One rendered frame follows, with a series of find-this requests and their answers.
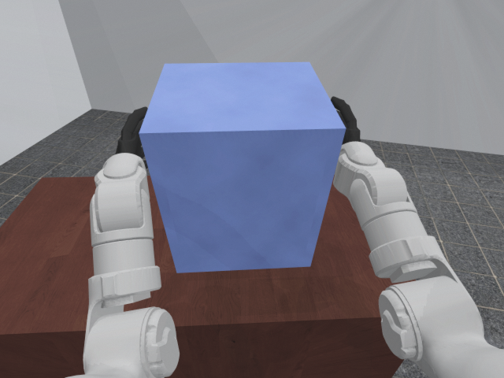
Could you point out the robot right upper arm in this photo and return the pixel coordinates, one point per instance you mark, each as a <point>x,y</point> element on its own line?
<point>434,323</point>

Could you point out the carton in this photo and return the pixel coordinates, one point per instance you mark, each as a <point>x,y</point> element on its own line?
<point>242,158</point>

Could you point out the robot right hand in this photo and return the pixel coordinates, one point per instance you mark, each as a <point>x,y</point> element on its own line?
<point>352,133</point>

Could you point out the robot left forearm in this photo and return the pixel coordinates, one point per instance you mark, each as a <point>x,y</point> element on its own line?
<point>121,234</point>

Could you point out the robot right forearm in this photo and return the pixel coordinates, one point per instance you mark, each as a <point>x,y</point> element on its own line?
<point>400,247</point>

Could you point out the robot left upper arm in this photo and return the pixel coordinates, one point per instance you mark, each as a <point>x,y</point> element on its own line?
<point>139,343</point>

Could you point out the robot left hand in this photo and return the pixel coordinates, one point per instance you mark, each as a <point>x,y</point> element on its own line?
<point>130,142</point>

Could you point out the pedestal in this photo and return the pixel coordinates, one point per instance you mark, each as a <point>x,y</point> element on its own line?
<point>321,321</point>

